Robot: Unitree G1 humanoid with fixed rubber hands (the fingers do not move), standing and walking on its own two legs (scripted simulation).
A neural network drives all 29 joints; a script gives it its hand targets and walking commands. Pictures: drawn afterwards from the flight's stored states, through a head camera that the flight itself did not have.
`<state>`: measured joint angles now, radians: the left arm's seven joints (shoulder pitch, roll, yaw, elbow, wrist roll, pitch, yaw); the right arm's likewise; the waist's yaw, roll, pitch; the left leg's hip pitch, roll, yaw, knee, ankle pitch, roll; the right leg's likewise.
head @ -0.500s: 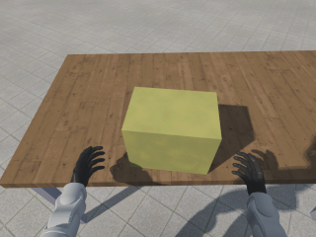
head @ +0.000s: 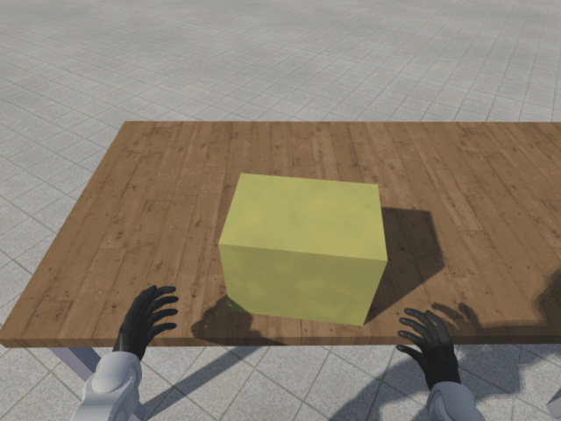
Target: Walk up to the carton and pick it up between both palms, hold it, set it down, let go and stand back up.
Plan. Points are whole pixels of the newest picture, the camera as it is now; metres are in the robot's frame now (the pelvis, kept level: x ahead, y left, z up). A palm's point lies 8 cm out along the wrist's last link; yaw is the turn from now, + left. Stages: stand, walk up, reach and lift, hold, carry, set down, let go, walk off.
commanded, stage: set down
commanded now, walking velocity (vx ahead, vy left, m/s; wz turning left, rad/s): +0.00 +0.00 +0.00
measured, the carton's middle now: (301, 249) +0.41 +0.00 -0.01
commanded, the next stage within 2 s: let go in 1.44 s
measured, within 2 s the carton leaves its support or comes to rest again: neither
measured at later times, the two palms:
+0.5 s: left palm (143, 377) +0.19 +0.22 -0.02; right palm (469, 403) +0.17 -0.22 -0.02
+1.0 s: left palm (139, 395) +0.17 +0.23 -0.04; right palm (455, 398) +0.18 -0.22 -0.05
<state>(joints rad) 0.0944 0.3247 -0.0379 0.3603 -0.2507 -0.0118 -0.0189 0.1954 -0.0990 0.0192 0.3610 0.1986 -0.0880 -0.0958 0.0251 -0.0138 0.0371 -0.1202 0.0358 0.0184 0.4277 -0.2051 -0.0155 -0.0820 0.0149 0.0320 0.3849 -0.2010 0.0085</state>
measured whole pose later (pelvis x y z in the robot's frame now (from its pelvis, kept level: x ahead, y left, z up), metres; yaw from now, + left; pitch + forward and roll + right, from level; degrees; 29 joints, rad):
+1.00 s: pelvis +0.03 +0.00 +0.00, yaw +0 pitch -5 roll +0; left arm 0.35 0.25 -0.05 0.30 -0.13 0.01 0.01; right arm 0.35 -0.15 -0.04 0.39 0.08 -0.13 -0.01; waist 0.05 0.01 0.08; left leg -0.05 0.04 0.02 0.36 -0.22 -0.02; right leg -0.01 0.02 0.04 0.33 -0.22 0.00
